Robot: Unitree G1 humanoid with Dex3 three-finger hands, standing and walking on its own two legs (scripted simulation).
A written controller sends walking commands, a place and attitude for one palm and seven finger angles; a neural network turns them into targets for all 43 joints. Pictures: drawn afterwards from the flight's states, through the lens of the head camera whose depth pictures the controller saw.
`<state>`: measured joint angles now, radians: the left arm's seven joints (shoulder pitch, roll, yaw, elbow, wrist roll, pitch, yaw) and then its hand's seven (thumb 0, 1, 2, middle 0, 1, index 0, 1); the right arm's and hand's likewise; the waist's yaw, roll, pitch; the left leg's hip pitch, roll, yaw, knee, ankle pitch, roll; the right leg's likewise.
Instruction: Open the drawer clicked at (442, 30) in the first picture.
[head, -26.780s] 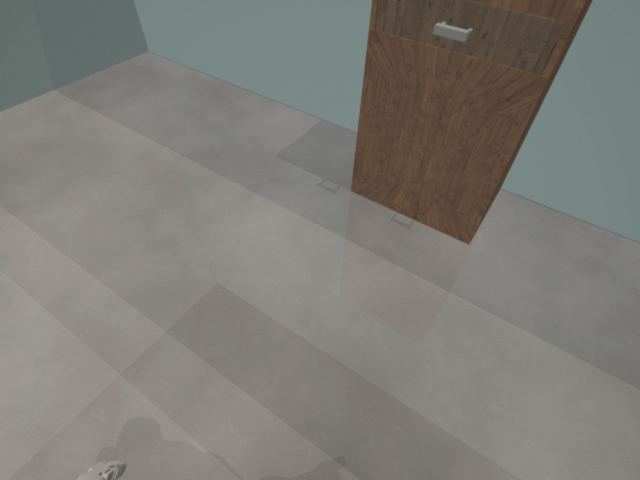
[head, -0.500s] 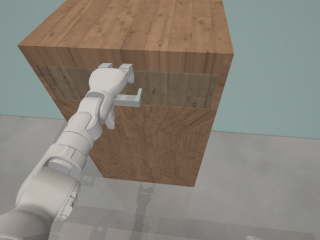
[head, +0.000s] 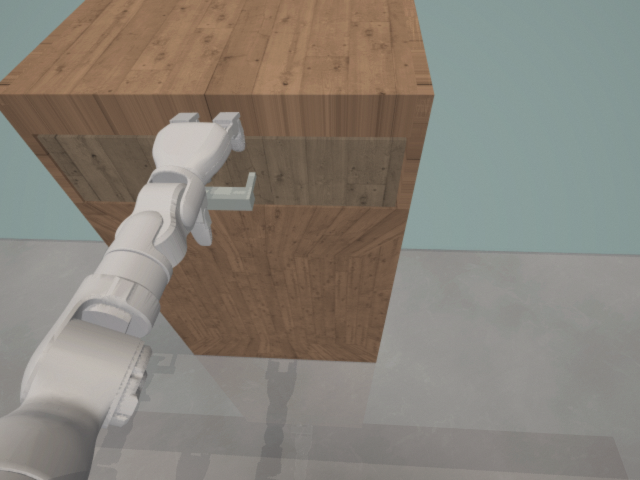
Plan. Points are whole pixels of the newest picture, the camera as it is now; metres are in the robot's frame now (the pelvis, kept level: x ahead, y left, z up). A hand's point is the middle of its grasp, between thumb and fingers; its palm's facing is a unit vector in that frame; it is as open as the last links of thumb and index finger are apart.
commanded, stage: re-aim the fingers above the handle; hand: left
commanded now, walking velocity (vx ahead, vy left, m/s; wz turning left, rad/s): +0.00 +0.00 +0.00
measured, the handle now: (222, 188) +0.53 +0.14 +0.05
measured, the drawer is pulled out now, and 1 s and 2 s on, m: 0.00 0.00 0.00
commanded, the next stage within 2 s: lower the fingers behind the handle in 1.44 s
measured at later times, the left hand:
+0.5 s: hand (197, 176) +0.49 +0.15 +0.12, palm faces +0.01 -0.02 -1.00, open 13.8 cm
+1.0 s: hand (193, 184) +0.48 +0.16 +0.11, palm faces +0.01 -0.04 -1.00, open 13.8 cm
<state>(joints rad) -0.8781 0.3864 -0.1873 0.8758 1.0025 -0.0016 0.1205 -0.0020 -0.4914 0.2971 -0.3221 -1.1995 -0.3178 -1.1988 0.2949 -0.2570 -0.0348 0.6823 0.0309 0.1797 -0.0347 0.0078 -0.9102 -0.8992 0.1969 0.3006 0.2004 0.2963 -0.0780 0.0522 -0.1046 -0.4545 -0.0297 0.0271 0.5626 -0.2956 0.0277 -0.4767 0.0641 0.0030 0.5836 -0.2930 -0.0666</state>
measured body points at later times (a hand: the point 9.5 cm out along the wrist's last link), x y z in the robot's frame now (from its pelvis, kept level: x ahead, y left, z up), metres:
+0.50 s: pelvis +0.01 +0.01 +0.00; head +0.05 -0.02 +0.45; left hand +0.48 +0.15 +0.17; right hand +0.09 -0.25 -0.14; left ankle -0.02 +0.10 -0.73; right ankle -0.01 -0.07 -0.73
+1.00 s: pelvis +0.00 +0.01 +0.00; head +0.06 +0.00 +0.44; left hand +0.48 +0.16 +0.16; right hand +0.05 -0.25 -0.14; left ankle -0.02 +0.10 -0.73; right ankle -0.01 -0.07 -0.73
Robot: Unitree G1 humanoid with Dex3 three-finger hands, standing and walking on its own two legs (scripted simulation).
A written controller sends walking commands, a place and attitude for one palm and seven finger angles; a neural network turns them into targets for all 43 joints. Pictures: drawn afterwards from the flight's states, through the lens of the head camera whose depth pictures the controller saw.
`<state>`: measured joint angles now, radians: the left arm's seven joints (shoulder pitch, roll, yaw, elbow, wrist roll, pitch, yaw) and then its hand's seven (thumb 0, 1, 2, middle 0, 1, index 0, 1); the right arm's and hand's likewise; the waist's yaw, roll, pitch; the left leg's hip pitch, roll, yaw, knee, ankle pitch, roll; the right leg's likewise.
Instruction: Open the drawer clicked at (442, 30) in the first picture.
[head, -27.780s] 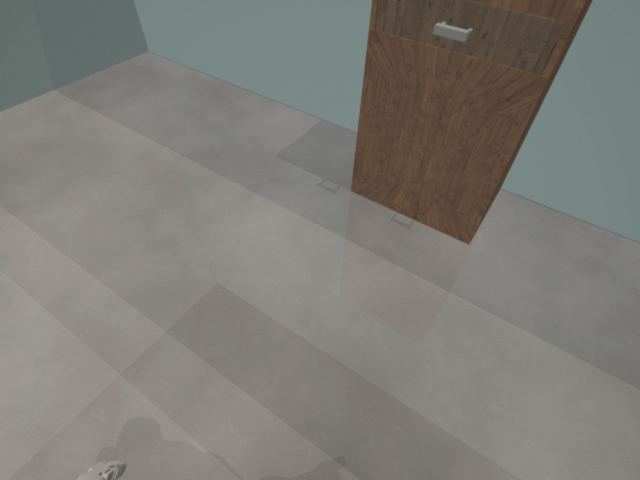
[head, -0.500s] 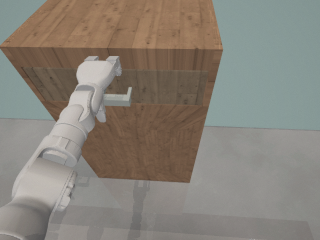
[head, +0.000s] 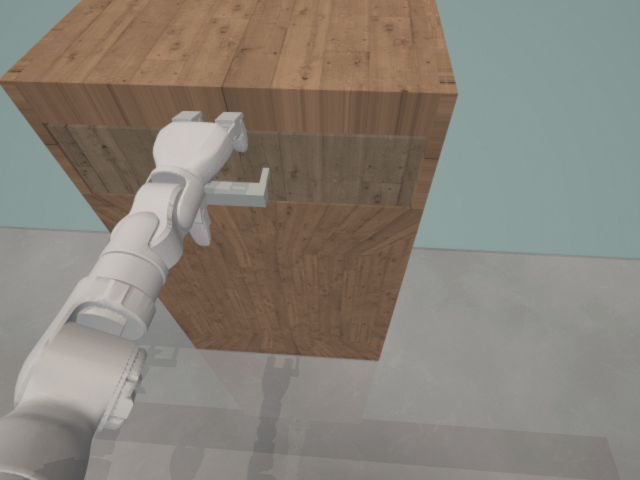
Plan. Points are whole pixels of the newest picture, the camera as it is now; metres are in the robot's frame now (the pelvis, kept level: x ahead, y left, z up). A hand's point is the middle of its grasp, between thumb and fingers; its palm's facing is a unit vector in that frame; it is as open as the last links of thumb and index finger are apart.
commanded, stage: re-aim the fingers above the handle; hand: left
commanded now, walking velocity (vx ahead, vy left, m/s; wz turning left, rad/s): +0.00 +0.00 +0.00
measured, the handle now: (236, 183) +0.53 +0.12 +0.05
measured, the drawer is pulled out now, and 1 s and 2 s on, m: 0.00 0.00 0.00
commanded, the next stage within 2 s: lower the fingers behind the handle in 0.44 s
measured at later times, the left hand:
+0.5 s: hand (199, 177) +0.48 +0.15 +0.11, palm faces +0.00 -0.02 -1.00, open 13.9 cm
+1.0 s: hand (213, 192) +0.48 +0.14 +0.08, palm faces -0.02 -0.01 -1.00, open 13.8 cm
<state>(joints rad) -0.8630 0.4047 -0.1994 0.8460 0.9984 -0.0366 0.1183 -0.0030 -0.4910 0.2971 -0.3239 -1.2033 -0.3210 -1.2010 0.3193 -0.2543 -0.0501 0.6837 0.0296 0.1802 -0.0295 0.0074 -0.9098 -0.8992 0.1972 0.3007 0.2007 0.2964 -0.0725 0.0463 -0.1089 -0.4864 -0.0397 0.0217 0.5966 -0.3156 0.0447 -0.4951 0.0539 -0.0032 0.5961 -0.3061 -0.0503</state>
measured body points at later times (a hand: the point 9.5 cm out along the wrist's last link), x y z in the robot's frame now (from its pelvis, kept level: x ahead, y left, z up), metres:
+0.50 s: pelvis +0.00 +0.00 +0.00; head +0.05 -0.01 +0.45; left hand +0.47 +0.15 +0.17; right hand +0.07 -0.26 -0.13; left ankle -0.02 +0.09 -0.73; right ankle -0.02 -0.09 -0.73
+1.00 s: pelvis +0.00 +0.00 +0.00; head +0.05 -0.02 +0.45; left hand +0.47 +0.14 +0.14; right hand +0.05 -0.26 -0.14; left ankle -0.02 +0.09 -0.73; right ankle -0.02 -0.09 -0.73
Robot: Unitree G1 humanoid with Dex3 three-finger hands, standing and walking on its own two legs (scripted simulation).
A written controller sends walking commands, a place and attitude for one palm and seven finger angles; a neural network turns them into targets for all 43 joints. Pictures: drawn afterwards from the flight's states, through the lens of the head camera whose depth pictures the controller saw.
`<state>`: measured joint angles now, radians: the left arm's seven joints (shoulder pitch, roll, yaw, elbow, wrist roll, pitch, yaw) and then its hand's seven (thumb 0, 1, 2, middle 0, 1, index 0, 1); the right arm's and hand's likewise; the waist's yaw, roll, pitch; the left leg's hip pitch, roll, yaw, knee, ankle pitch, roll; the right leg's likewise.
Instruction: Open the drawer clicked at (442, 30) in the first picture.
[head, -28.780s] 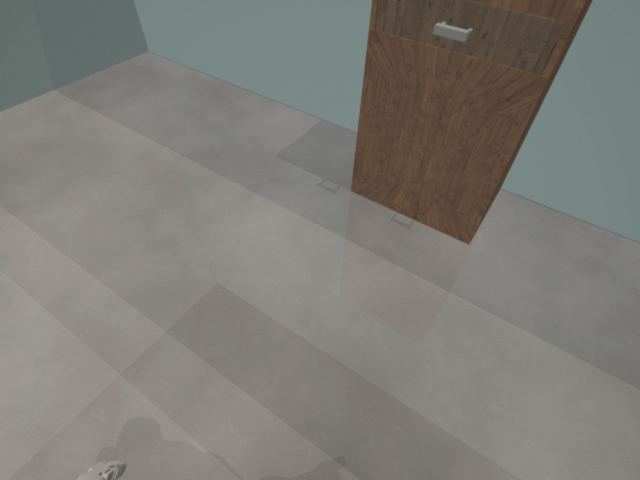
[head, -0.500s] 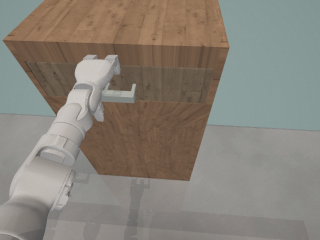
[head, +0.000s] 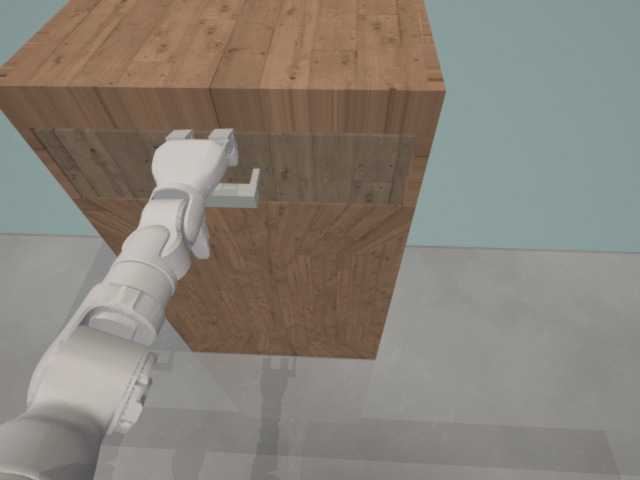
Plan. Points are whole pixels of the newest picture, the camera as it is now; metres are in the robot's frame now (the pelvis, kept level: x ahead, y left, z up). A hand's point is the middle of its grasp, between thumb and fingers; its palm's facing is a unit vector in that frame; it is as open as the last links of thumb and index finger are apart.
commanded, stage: lower the fingers behind the handle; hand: left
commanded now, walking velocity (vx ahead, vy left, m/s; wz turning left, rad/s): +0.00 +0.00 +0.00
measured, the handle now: (226, 184) +0.52 +0.13 +0.05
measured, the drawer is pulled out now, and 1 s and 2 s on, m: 0.00 0.00 0.00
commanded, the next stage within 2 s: lift the fingers back up to retry in 1.14 s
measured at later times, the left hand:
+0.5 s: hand (207, 205) +0.47 +0.15 +0.07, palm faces -0.01 -0.01 -1.00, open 13.9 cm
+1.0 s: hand (207, 207) +0.47 +0.15 +0.06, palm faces +0.00 +0.00 -1.00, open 13.9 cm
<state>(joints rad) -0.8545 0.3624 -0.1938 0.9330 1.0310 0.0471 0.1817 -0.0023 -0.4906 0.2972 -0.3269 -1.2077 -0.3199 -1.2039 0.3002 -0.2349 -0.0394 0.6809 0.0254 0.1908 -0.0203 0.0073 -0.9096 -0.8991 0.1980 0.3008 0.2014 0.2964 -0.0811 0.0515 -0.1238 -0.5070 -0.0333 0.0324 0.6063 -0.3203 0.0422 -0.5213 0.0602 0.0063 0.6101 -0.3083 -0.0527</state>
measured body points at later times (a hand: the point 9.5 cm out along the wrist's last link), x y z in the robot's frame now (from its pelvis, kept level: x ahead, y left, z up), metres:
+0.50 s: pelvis -0.01 -0.01 -0.01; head +0.05 -0.02 +0.44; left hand +0.47 +0.15 +0.12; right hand +0.04 -0.27 -0.14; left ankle -0.02 +0.09 -0.72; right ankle -0.01 -0.09 -0.72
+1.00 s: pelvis -0.03 +0.00 -0.02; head +0.04 +0.00 +0.43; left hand +0.47 +0.15 +0.12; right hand -0.01 -0.27 -0.14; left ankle -0.02 +0.09 -0.72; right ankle -0.02 -0.09 -0.72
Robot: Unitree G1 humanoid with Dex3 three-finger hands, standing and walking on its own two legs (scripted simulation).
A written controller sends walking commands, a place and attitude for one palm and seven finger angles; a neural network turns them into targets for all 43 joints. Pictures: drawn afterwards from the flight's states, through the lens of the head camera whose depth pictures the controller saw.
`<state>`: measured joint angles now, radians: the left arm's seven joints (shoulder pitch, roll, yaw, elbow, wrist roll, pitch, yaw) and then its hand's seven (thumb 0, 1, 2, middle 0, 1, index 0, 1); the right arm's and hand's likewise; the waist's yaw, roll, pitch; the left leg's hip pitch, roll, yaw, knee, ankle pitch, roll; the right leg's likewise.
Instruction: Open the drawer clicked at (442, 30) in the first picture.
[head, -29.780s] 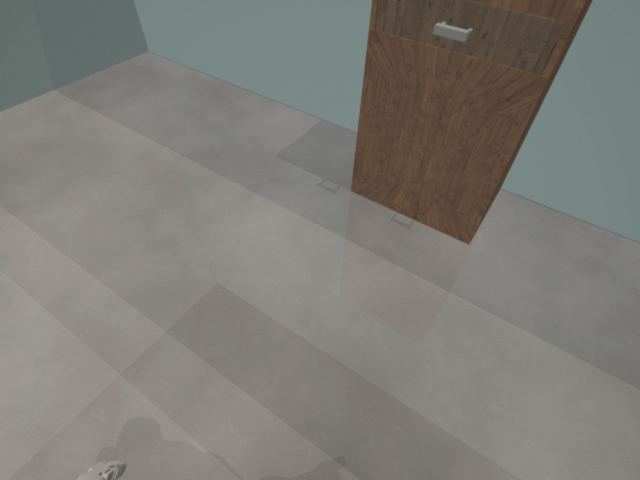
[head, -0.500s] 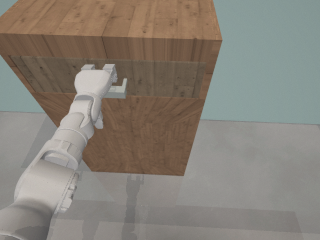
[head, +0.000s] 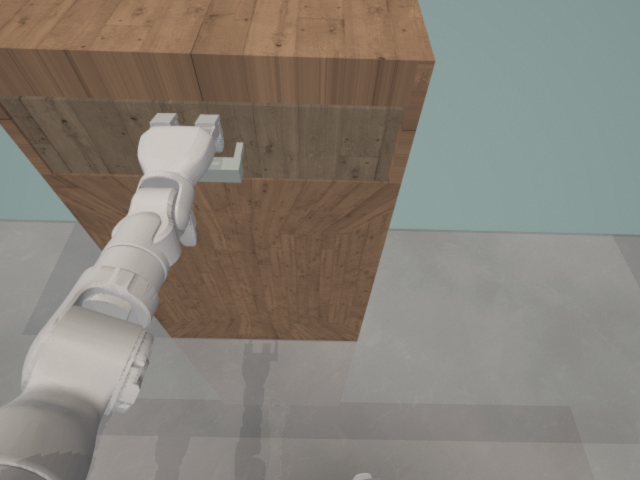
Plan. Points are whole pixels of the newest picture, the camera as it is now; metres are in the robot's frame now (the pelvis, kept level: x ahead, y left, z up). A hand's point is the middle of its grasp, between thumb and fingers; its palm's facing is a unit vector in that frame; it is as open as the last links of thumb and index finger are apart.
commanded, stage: lower the fingers behind the handle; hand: left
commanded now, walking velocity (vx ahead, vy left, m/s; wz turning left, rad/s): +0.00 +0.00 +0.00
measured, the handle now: (208, 158) +0.55 +0.13 +0.07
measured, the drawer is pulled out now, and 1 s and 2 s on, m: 0.00 0.00 0.00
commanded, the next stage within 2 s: lift the fingers back up to retry in 0.14 s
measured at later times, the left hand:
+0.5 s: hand (188, 177) +0.50 +0.15 +0.08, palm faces +0.00 -0.03 -1.00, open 13.9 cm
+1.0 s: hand (172, 150) +0.50 +0.16 +0.13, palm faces -0.03 -0.03 -1.00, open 13.9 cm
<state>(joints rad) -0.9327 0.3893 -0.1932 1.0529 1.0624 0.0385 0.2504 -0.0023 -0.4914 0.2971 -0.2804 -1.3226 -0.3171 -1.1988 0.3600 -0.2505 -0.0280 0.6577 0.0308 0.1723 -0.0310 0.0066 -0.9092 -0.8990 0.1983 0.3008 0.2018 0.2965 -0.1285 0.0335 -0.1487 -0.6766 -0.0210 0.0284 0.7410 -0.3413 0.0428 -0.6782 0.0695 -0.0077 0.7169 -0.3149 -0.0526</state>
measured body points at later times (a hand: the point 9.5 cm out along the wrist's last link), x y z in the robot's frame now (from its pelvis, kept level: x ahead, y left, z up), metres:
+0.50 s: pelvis +0.00 +0.01 +0.00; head +0.07 +0.01 +0.45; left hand +0.49 +0.15 +0.14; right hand +0.03 -0.25 -0.13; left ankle +0.00 +0.09 -0.71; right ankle +0.01 -0.09 -0.71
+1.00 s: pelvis +0.03 +0.01 +0.02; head +0.07 -0.01 +0.47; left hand +0.49 +0.16 +0.19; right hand +0.12 -0.25 -0.12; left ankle +0.00 +0.09 -0.71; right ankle +0.01 -0.09 -0.71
